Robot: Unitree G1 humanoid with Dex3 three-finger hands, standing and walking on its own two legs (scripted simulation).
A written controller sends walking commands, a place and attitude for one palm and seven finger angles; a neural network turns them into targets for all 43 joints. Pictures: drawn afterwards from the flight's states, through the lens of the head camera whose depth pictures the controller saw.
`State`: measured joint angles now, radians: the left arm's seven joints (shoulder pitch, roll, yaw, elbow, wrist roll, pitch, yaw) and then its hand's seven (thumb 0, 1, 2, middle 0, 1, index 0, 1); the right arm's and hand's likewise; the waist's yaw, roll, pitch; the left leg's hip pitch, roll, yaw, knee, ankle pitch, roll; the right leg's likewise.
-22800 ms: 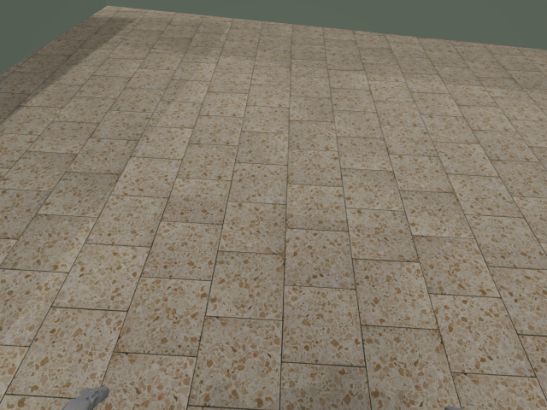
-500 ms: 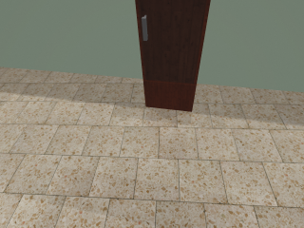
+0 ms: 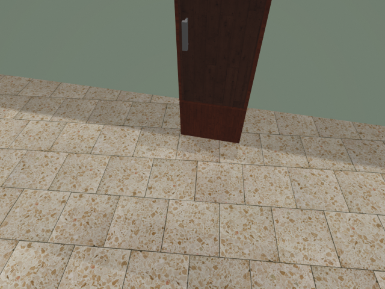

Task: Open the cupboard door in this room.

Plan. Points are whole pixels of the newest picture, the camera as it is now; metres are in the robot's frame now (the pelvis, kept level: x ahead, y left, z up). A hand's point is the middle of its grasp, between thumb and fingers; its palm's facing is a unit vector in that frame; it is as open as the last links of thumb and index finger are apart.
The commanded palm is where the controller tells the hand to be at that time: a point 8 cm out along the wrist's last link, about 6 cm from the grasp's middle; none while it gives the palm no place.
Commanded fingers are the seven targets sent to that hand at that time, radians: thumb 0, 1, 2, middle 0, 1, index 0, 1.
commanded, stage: look at it before walking up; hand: left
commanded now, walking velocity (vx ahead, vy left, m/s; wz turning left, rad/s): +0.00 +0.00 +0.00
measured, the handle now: (185, 34) +1.20 +0.12 -0.01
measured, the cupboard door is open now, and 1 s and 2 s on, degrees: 0 0 0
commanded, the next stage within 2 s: walk to a spot facing it in 0.44 s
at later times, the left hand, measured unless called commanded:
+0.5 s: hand out of the picture +0.00 +0.18 -0.18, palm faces +0.04 -0.98 -0.18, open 7.4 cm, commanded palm none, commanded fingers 0.00 0.90 0.90 -0.20 -0.30 -0.20 -0.30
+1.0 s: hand out of the picture +0.06 +0.16 -0.18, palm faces +0.14 -0.97 -0.21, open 7.4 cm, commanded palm none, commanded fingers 0.00 0.90 0.90 -0.20 -0.30 -0.20 -0.30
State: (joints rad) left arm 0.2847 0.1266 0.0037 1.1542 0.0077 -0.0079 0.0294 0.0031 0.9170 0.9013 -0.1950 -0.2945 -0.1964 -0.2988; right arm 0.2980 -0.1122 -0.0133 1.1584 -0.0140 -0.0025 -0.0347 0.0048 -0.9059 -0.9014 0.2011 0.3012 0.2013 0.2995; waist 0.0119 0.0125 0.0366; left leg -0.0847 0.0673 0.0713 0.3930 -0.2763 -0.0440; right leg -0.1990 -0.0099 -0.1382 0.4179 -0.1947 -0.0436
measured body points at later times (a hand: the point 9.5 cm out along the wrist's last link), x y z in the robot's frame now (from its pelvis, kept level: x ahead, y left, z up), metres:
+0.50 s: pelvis +0.01 +0.01 +0.00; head +0.02 +0.01 +0.45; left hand -0.01 +0.23 -0.16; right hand -0.02 -0.19 -0.17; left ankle -0.04 +0.14 -0.74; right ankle +0.02 -0.09 -0.74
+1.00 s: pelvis +0.10 -0.01 -0.01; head +0.12 -0.02 +0.44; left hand +0.06 +0.21 -0.16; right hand +0.04 -0.22 -0.18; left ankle -0.01 +0.12 -0.66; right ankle +0.03 -0.08 -0.74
